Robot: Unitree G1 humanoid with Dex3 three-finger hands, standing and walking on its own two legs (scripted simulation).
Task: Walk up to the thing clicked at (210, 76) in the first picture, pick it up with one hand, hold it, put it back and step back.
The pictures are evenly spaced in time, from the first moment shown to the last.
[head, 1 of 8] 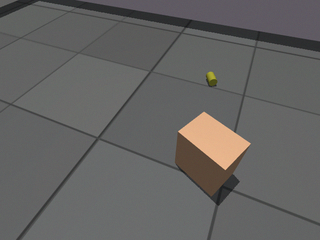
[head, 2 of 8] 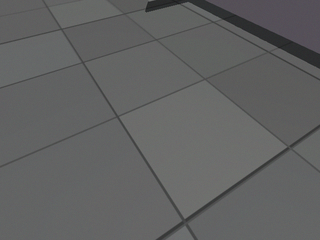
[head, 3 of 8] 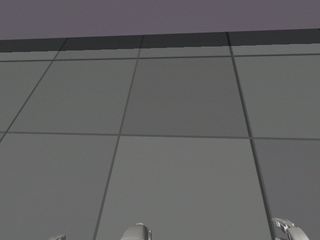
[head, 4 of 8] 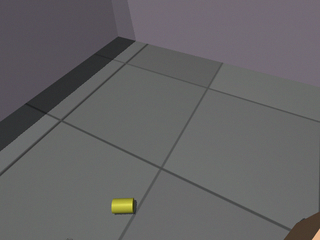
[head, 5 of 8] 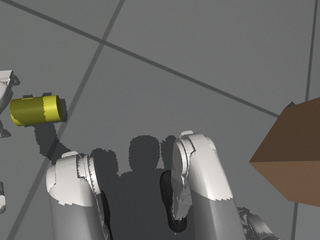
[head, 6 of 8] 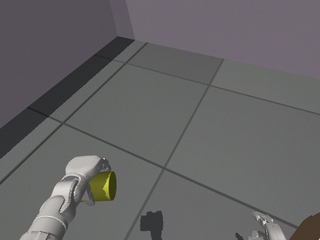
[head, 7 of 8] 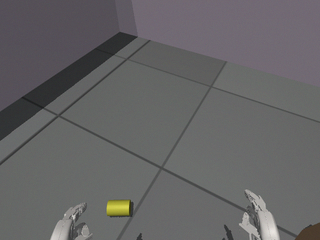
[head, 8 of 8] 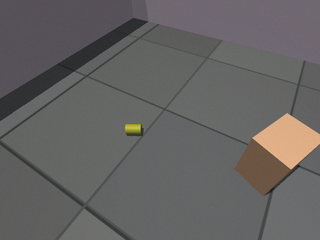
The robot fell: no
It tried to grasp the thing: yes
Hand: left
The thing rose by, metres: 0.65
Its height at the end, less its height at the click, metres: +0.00
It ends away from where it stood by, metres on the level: 0.01
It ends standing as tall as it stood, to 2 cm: yes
